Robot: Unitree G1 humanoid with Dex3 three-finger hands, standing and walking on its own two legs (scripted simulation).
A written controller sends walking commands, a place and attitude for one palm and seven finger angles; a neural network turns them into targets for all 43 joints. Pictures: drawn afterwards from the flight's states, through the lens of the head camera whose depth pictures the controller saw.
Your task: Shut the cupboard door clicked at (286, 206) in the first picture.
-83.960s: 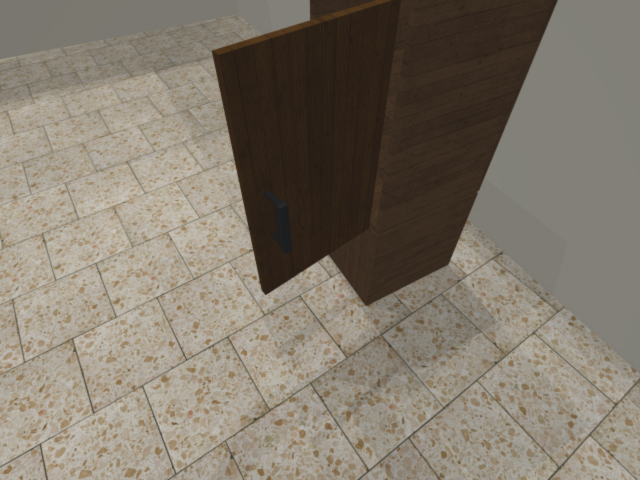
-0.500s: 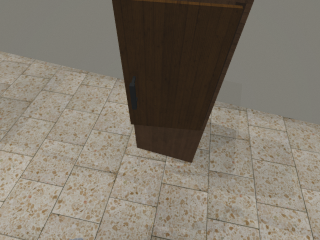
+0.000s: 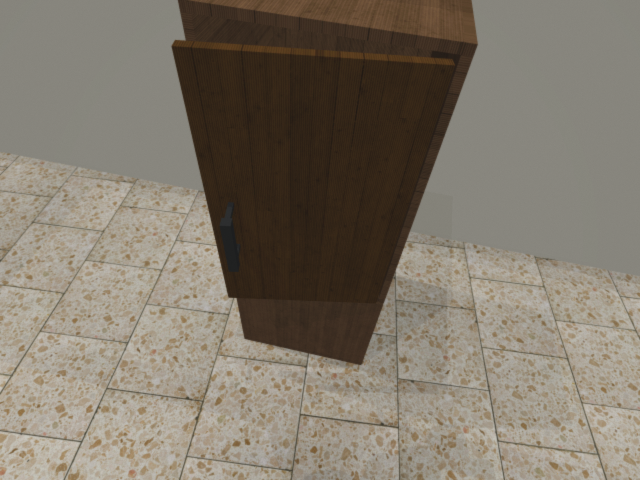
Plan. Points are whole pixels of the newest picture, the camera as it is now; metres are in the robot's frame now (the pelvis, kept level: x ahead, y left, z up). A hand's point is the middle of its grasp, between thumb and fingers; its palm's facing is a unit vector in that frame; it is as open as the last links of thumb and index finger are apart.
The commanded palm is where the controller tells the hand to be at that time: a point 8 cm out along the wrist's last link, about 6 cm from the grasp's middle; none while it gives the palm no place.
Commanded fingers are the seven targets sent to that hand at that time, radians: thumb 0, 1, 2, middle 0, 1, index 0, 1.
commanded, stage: come to a stop and stand still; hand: left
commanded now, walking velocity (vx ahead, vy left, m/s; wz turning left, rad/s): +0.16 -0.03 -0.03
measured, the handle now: (232, 238) +0.53 +0.18 -0.08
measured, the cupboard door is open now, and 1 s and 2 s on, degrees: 11 11 11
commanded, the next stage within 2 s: look again from close up in 1.54 s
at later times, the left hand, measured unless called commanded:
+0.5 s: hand out of the picture +0.14 +0.17 -0.17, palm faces +0.07 -0.98 -0.19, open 7.3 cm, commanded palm none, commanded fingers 0.00 0.90 0.90 -0.20 -0.30 -0.20 -0.30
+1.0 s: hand out of the picture +0.05 +0.15 -0.17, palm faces +0.03 -0.98 -0.20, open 7.4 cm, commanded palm none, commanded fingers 0.00 0.90 0.90 -0.20 -0.30 -0.20 -0.30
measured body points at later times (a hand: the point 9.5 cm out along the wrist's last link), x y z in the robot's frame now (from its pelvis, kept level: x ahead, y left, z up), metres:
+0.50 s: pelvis +0.06 -0.01 +0.00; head +0.10 +0.00 +0.45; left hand +0.13 +0.22 -0.16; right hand +0.11 -0.26 -0.15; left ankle +0.05 +0.09 -0.73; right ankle +0.09 -0.14 -0.73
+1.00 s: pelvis +0.05 -0.03 +0.01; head +0.07 -0.03 +0.46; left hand +0.05 +0.20 -0.15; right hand +0.08 -0.26 -0.15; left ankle +0.06 +0.09 -0.73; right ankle +0.01 -0.15 -0.73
